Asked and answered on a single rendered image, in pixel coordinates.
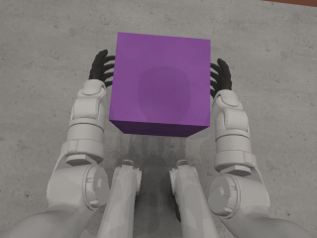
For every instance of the robot left shin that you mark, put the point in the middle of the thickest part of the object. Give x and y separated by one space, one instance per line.
125 162

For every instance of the robot shin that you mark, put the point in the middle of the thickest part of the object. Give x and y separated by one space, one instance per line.
181 163
125 162

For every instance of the robot left upper arm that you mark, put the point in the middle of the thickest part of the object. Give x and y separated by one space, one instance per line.
74 195

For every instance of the robot right upper arm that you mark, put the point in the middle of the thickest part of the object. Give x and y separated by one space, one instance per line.
243 205

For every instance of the robot left forearm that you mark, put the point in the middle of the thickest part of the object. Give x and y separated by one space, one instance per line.
84 142

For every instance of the left robot hand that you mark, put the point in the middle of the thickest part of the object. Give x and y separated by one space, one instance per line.
98 68

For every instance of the right robot hand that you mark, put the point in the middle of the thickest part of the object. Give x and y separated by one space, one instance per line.
223 78

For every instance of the carton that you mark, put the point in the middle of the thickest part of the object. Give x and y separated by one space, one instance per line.
161 85

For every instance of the robot right shin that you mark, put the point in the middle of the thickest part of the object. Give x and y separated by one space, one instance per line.
181 163

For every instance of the robot right forearm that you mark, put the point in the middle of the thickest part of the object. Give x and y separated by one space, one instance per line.
232 136

